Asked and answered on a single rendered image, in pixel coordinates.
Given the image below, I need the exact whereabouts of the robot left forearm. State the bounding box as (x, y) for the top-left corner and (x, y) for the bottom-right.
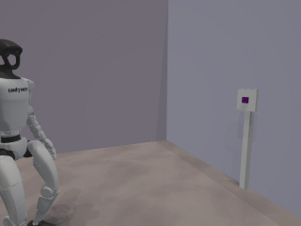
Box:
(26, 111), (46, 141)

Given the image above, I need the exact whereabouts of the robot left shin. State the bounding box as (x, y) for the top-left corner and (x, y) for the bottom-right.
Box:
(32, 190), (60, 226)

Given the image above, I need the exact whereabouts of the robot left hand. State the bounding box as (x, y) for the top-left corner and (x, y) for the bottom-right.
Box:
(40, 138), (56, 160)

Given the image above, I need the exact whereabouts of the panel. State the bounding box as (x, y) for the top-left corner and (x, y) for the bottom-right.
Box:
(236, 89), (259, 190)

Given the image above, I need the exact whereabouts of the robot head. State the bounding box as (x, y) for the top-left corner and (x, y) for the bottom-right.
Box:
(0, 39), (23, 79)

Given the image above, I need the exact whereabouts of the robot left upper arm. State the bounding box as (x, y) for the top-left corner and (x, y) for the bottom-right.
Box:
(20, 77), (35, 116)

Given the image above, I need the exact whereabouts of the button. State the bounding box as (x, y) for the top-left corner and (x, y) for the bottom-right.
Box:
(242, 97), (249, 104)

